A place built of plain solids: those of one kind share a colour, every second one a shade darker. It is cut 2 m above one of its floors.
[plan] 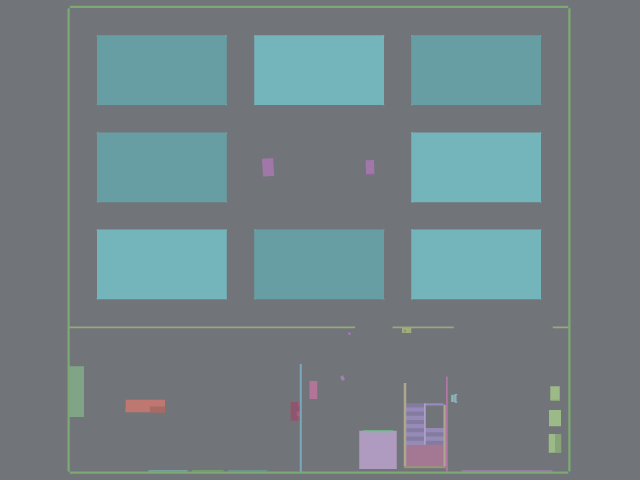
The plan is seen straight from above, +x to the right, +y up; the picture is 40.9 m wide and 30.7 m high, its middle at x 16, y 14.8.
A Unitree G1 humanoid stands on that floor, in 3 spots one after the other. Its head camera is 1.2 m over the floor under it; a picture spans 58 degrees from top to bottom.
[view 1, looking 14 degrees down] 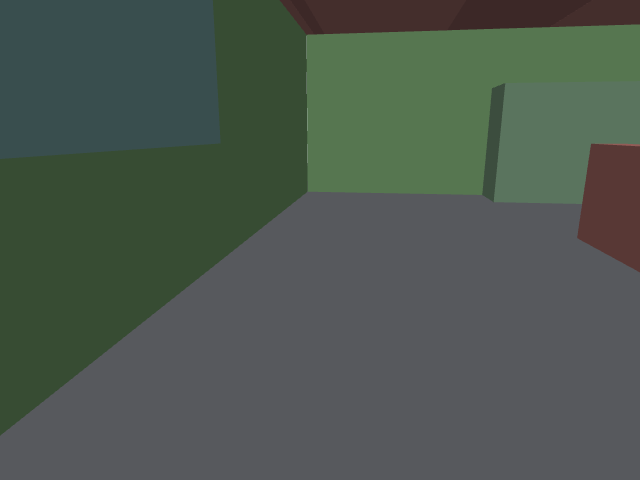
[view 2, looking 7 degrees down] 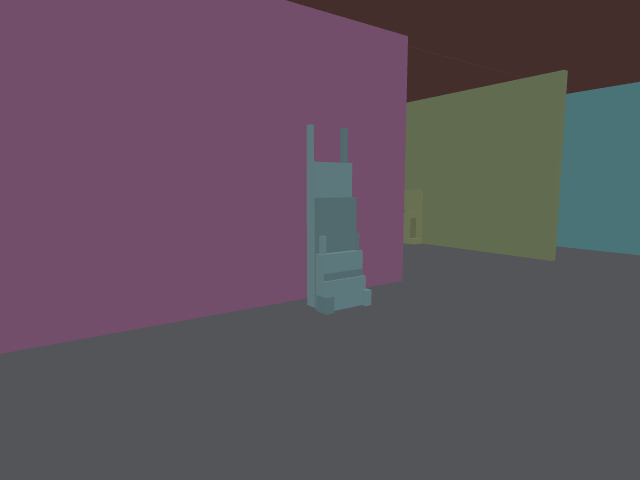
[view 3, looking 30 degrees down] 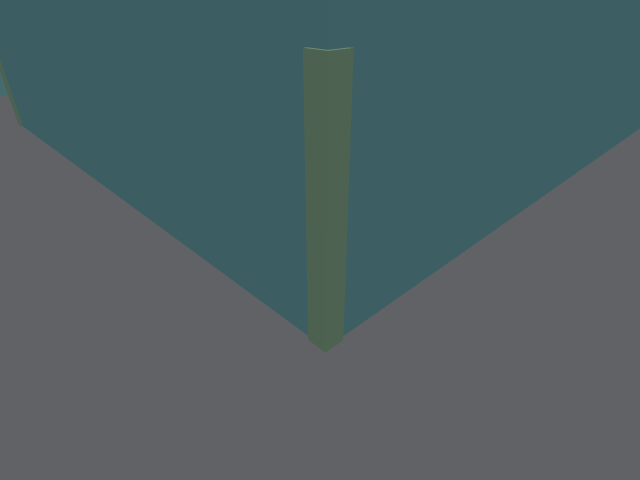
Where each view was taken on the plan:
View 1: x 8.83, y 1.50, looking -172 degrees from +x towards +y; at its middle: ground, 4.96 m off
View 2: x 27.96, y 2.00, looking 144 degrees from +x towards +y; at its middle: more_step_ladder_step_ladder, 4.17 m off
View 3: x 31.02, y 28.77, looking -134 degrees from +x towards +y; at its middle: more_corner_guard_corner_guard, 1.43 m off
